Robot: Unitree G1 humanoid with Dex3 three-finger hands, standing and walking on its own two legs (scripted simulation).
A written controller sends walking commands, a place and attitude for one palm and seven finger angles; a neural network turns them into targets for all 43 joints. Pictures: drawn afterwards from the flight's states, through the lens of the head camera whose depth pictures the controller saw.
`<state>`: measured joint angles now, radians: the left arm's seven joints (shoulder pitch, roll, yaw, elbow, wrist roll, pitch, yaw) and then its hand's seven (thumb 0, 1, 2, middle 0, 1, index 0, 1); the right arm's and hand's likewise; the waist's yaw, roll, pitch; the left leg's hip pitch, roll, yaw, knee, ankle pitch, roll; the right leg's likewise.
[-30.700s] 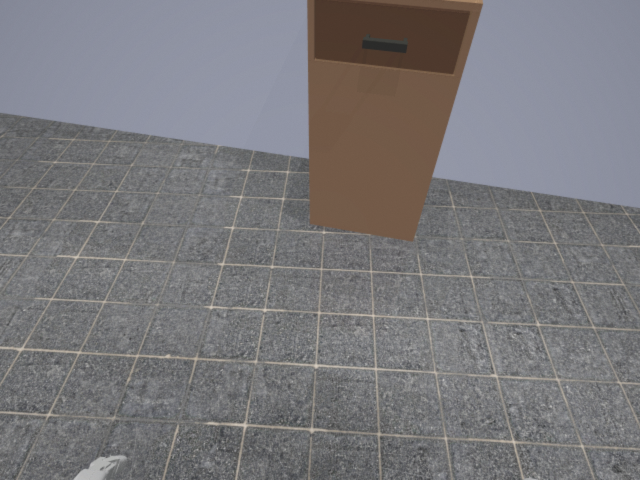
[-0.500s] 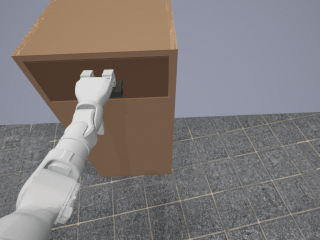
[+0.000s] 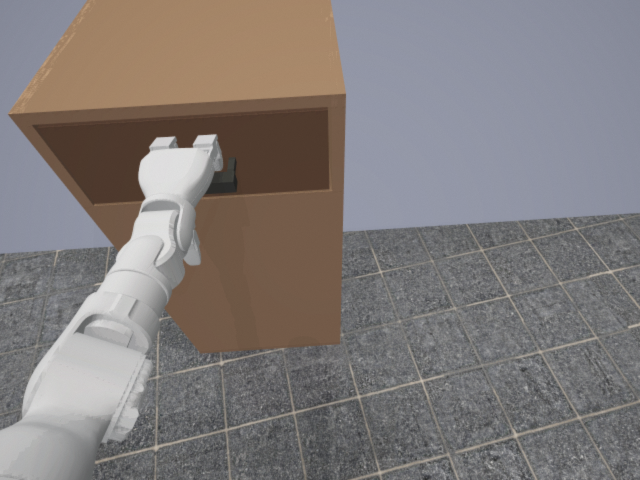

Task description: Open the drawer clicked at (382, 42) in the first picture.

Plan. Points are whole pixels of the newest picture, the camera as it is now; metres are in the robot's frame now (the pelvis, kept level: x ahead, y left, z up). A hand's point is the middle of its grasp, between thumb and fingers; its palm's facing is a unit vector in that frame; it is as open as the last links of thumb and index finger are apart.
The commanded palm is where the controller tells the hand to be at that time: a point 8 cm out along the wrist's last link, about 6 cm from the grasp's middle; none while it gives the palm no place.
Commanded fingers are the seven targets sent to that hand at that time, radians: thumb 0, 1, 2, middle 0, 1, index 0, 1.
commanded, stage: lift the fingers back up to retry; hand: left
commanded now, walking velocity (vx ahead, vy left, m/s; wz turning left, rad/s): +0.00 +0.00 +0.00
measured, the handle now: (197, 174) +0.53 +0.19 +0.06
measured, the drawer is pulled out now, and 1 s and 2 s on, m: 0.00 0.00 0.00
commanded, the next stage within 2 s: re-aim the fingers above the handle in 0.60 s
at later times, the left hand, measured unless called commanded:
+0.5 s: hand (185, 170) +0.47 +0.17 +0.13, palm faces +0.03 -0.03 -1.00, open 13.9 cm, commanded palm +0.44 +0.18 +0.18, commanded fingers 0.00 -0.50 0.30 -0.30 -1.20 -0.30 -1.20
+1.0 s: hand (189, 176) +0.47 +0.17 +0.12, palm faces +0.00 -0.02 -1.00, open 13.9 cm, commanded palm +0.44 +0.17 +0.18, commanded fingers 0.00 -0.50 0.30 -0.30 -1.20 -0.30 -1.20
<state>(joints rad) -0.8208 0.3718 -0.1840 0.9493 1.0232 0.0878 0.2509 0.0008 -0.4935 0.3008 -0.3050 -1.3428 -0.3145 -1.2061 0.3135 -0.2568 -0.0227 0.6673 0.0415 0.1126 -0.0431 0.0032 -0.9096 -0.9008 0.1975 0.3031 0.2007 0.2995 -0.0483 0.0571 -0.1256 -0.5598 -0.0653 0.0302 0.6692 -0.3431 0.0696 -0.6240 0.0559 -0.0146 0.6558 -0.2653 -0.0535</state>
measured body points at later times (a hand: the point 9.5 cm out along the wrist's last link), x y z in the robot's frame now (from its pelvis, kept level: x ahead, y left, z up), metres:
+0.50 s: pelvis +0.03 +0.01 +0.02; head +0.06 -0.02 +0.46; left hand +0.46 +0.17 +0.18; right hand +0.16 -0.24 -0.12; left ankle -0.02 +0.08 -0.72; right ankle +0.03 -0.08 -0.72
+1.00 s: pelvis +0.03 +0.00 +0.02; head +0.07 -0.03 +0.46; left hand +0.46 +0.17 +0.17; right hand +0.16 -0.24 -0.12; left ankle -0.02 +0.08 -0.72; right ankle +0.03 -0.08 -0.72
